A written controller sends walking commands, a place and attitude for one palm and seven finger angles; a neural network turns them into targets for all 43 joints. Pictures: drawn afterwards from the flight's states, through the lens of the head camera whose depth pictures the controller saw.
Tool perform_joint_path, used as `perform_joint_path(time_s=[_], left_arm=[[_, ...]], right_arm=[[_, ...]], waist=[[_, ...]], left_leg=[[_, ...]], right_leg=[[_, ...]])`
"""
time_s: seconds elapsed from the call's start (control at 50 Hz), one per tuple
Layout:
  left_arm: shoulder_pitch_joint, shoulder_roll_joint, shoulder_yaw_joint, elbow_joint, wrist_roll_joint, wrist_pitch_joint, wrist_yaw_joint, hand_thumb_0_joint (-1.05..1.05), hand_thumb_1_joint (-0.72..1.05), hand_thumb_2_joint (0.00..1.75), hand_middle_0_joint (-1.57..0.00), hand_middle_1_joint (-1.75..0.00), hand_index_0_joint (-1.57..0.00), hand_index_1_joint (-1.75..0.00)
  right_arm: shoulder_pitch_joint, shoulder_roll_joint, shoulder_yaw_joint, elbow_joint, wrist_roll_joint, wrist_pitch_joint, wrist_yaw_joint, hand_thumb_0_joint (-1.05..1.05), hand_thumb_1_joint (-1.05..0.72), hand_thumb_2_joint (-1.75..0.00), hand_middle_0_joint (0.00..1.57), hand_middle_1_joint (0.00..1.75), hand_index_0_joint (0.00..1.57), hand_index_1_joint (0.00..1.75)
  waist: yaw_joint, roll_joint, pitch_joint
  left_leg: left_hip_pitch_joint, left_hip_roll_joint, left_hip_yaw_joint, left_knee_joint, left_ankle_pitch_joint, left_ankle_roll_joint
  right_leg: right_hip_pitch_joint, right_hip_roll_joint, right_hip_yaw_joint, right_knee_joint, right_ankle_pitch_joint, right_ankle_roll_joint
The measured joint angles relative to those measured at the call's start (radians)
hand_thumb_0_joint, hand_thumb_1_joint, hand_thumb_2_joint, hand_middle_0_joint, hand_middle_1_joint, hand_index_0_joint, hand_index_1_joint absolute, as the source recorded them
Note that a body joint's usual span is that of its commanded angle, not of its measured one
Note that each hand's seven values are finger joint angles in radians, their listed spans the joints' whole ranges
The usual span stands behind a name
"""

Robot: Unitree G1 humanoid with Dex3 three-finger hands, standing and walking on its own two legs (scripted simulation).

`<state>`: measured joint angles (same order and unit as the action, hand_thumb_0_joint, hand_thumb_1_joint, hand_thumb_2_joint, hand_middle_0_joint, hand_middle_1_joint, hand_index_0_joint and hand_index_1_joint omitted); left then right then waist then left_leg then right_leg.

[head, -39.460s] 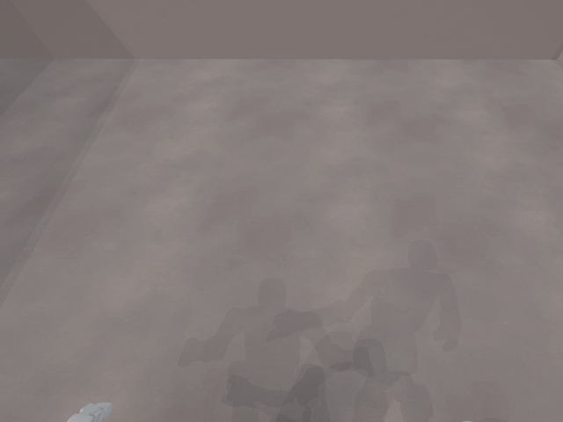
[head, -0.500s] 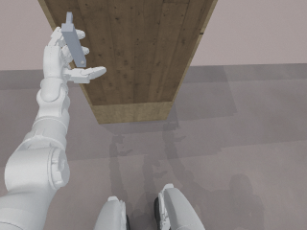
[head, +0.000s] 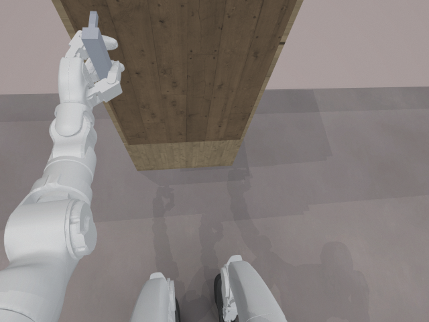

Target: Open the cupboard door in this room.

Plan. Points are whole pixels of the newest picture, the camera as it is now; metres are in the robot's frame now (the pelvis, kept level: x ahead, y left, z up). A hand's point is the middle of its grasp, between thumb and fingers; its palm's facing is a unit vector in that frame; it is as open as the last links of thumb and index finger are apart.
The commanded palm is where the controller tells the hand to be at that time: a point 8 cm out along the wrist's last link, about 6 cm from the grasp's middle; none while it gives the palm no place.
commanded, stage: pull the door open along its arc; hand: left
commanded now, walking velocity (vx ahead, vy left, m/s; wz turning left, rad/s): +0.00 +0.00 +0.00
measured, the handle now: (102, 53) +0.59 +0.14 +0.06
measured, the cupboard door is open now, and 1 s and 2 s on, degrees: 0 44 41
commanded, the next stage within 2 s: open thumb and fingers to let go in 1.02 s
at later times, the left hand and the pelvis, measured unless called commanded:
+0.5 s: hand (132, 129) +0.43 +0.09 +0.05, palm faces +0.05 -1.00 +0.05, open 6.4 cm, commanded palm +0.37 +0.14 +0.05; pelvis +0.02 +0.00 +0.02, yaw -1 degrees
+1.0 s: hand (202, 196) +0.31 -0.01 +0.06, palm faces +0.18 -0.98 -0.06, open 6.6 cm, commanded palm +0.24 +0.03 +0.05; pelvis +0.02 -0.04 +0.03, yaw +3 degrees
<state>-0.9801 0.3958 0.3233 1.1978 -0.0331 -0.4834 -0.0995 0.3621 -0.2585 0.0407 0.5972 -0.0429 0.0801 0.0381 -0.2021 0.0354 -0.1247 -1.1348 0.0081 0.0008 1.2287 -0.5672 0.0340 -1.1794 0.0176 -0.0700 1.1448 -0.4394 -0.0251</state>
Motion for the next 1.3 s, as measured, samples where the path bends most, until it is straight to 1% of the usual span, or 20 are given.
perform_joint_path(time_s=[0.12,0.2,0.3,0.42,0.44,0.46,0.54,0.6,0.66,0.68,0.72,0.76,0.88,0.96,1.02,1.06,1.12,1.18,1.24,1.3], left_arm=[[0.024,0.001,-0.001,-0.033,-0.012,0.016,0.001,0.01,0.69,0.8,-0.34,-1.32,-0.33,-1.35],[0.081,-0.023,-0.004,-0.084,-0.033,0.016,-0.001,0.01,0.7,0.78,-0.33,-1.32,-0.32,-1.35],[0.213,-0.079,-0.036,-0.211,-0.059,0.019,0.002,0.01,0.69,0.75,-0.32,-1.32,-0.32,-1.34],[0.433,-0.18,-0.129,-0.427,-0.083,0.026,0.029,0.01,0.69,0.72,-0.31,-1.31,-0.3,-1.32],[0.469,-0.204,-0.148,-0.465,-0.085,0.029,0.05,0.01,0.68,0.72,-0.3,-1.31,-0.3,-1.32],[0.503,-0.234,-0.17,-0.502,-0.084,0.03,0.091,0.01,0.68,0.72,-0.3,-1.31,-0.31,-1.31],[0.622,-0.37,-0.256,-0.629,-0.045,0.028,0.309,0.03,0.66,0.74,-0.29,-1.31,-0.32,-1.29],[0.698,-0.46,-0.331,-0.698,0.019,0.032,0.473,0.03,0.65,0.75,-0.28,-1.32,-0.33,-1.28],[0.746,-0.535,-0.399,-0.728,0.103,0.045,0.623,0.03,0.66,0.76,-0.28,-1.31,-0.33,-1.29],[0.758,-0.548,-0.423,-0.734,0.13,0.053,0.66,0.03,0.66,0.77,-0.28,-1.31,-0.33,-1.29],[0.78,-0.538,-0.478,-0.749,0.174,0.073,0.704,0.03,0.66,0.77,-0.29,-1.3,-0.31,-1.29],[0.804,-0.532,-0.521,-0.767,0.19,0.095,0.718,0.03,0.66,0.77,-0.29,-1.3,-0.3,-1.29],[0.9,-0.508,-0.62,-0.842,0.16,0.154,0.695,0.03,0.65,0.73,-0.28,-1.29,-0.31,-1.32],[0.981,-0.485,-0.665,-0.914,0.141,0.192,0.661,0.03,0.64,0.7,-0.27,-1.28,-0.33,-1.33],[1.045,-0.467,-0.683,-0.972,0.132,0.214,0.632,0.03,0.63,0.69,-0.27,-1.26,-0.33,-1.32],[1.066,-0.463,-0.684,-0.986,0.137,0.216,0.629,0.03,0.63,0.7,-0.27,-1.25,-0.33,-1.32],[1.06,-0.469,-0.668,-0.971,0.147,0.2,0.64,0.02,0.62,0.72,-0.28,-1.25,-0.33,-1.32],[1.014,-0.485,-0.638,-0.925,0.155,0.176,0.666,0.01,0.61,0.75,-0.3,-1.26,-0.34,-1.32],[0.957,-0.502,-0.595,-0.877,0.145,0.165,0.691,0.0,0.59,0.76,-0.33,-1.28,-0.35,-1.32],[0.928,-0.51,-0.562,-0.865,0.141,0.152,0.696,0.0,0.55,0.75,-0.36,-1.3,-0.36,-1.32]], right_arm=[[0.002,0.001,-0.004,-0.009,0.002,-0.001,0.003,0.0,-0.91,-0.9,0.2,0.3,0.2,0.3],[0.008,0.002,-0.007,-0.016,0.01,0.004,0.008,0.0,-0.91,-0.9,0.2,0.3,0.2,0.3],[0.016,0.008,-0.015,-0.03,0.024,0.011,0.017,0.0,-0.91,-0.9,0.2,0.3,0.2,0.3],[0.005,0.017,-0.032,-0.048,0.039,0.003,0.03,0.0,-0.91,-0.9,0.2,0.3,0.2,0.3],[-0.001,0.018,-0.036,-0.052,0.038,0.0,0.031,0.0,-0.91,-0.9,0.2,0.3,0.2,0.3],[-0.008,0.02,-0.039,-0.054,0.034,-0.006,0.031,0.0,-0.91,-0.9,0.2,0.3,0.2,0.3],[-0.053,0.03,-0.049,-0.058,0.009,-0.031,0.045,0.0,-0.91,-0.9,0.2,0.3,0.2,0.3],[-0.093,0.044,-0.056,-0.063,-0.013,-0.045,0.055,0.0,-0.91,-0.9,0.2,0.3,0.2,0.3],[-0.136,0.06,-0.058,-0.058,-0.035,-0.057,0.059,0.0,-0.91,-0.9,0.2,0.3,0.2,0.3],[-0.151,0.067,-0.057,-0.054,-0.042,-0.061,0.057,0.0,-0.91,-0.9,0.2,0.3,0.2,0.3],[-0.18,0.083,-0.054,-0.048,-0.051,-0.068,0.054,0.0,-0.91,-0.9,0.2,0.3,0.2,0.3],[-0.202,0.096,-0.05,-0.045,-0.051,-0.075,0.05,0.0,-0.91,-0.9,0.2,0.29,0.2,0.3],[-0.234,0.121,-0.027,-0.043,-0.034,-0.096,0.047,0.01,-0.91,-0.9,0.2,0.3,0.2,0.3],[-0.238,0.128,-0.014,-0.045,-0.025,-0.111,0.054,0.01,-0.91,-0.9,0.2,0.3,0.2,0.3],[-0.233,0.129,-0.007,-0.051,-0.019,-0.117,0.057,0.01,-0.91,-0.9,0.2,0.3,0.2,0.3],[-0.228,0.124,-0.005,-0.057,-0.017,-0.121,0.051,0.01,-0.91,-0.9,0.2,0.3,0.2,0.3],[-0.221,0.106,-0.012,-0.056,-0.018,-0.128,0.034,0.01,-0.91,-0.9,0.2,0.3,0.2,0.3],[-0.223,0.083,-0.025,-0.035,-0.023,-0.135,0.014,0.01,-0.91,-0.9,0.2,0.3,0.2,0.3],[-0.225,0.067,-0.041,-0.01,-0.028,-0.141,0.003,0.01,-0.91,-0.9,0.2,0.3,0.2,0.3],[-0.218,0.06,-0.053,0.001,-0.033,-0.145,-0.003,0.01,-0.91,-0.9,0.2,0.3,0.2,0.3]], waist=[[-0.001,-0.001,-0.003],[0.01,-0.002,-0.004],[0.033,-0.003,-0.013],[0.071,-0.004,-0.031],[0.08,-0.005,-0.032],[0.089,-0.005,-0.033],[0.122,-0.008,-0.039],[0.142,-0.01,-0.047],[0.161,-0.013,-0.051],[0.167,-0.017,-0.052],[0.174,-0.02,-0.053],[0.18,-0.016,-0.051],[0.189,-0.008,-0.048],[0.183,-0.004,-0.053],[0.169,-0.004,-0.058],[0.162,-0.003,-0.058],[0.161,-0.003,-0.054],[0.166,-0.005,-0.046],[0.172,-0.01,-0.042],[0.173,-0.013,-0.039]], left_leg=[[0.002,0.004,0.005,-0.004,0.003,-0.001],[0.028,0.007,0.016,-0.021,0.003,0.001],[0.08,0.007,0.03,-0.058,0.007,0.003],[0.152,0.003,0.04,-0.104,0.008,0.004],[0.164,0.002,0.04,-0.11,0.008,0.004],[0.174,0.002,0.041,-0.115,0.007,0.004],[0.2,-0.003,0.039,-0.125,0.006,0.002],[0.209,-0.007,0.033,-0.123,0.005,-0.001],[0.214,-0.012,0.023,-0.116,0.003,-0.006],[0.214,-0.014,0.02,-0.113,0.003,-0.008],[0.218,-0.015,0.014,-0.109,0.003,-0.014],[0.224,-0.015,0.004,-0.107,0.005,-0.019],[0.27,-0.015,-0.013,-0.13,0.016,-0.037],[0.297,-0.012,-0.018,-0.146,0.02,-0.051],[0.317,-0.008,-0.023,-0.157,0.021,-0.063],[0.324,-0.008,-0.029,-0.162,0.022,-0.071],[0.322,-0.01,-0.041,-0.161,0.026,-0.08],[0.305,-0.015,-0.05,-0.152,0.031,-0.083],[0.279,-0.018,-0.055,-0.143,0.038,-0.086],[0.258,-0.021,-0.057,-0.139,0.046,-0.088]], right_leg=[[-0.001,0.004,0.005,-0.004,0.005,-0.001],[0.019,0.009,0.016,-0.016,0.008,0.001],[0.062,0.011,0.032,-0.043,0.01,0.004],[0.127,0.009,0.043,-0.076,0.006,0.007],[0.138,0.009,0.044,-0.08,0.005,0.008],[0.148,0.009,0.044,-0.084,0.004,0.008],[0.173,0.004,0.043,-0.089,-0.002,0.008],[0.184,0.0,0.037,-0.083,-0.009,0.005],[0.19,-0.006,0.028,-0.072,-0.017,0.0],[0.191,-0.008,0.025,-0.067,-0.02,-0.002],[0.195,-0.01,0.018,-0.059,-0.023,-0.008],[0.205,-0.011,0.009,-0.058,-0.025,-0.015],[0.249,-0.011,-0.007,-0.068,-0.027,-0.033],[0.272,-0.008,-0.013,-0.071,-0.031,-0.046],[0.287,-0.005,-0.017,-0.073,-0.036,-0.057],[0.294,-0.005,-0.023,-0.071,-0.041,-0.064],[0.293,-0.008,-0.034,-0.064,-0.046,-0.074],[0.277,-0.013,-0.044,-0.05,-0.048,-0.082],[0.25,-0.017,-0.049,-0.035,-0.046,-0.089],[0.228,-0.02,-0.051,-0.026,-0.042,-0.095]])
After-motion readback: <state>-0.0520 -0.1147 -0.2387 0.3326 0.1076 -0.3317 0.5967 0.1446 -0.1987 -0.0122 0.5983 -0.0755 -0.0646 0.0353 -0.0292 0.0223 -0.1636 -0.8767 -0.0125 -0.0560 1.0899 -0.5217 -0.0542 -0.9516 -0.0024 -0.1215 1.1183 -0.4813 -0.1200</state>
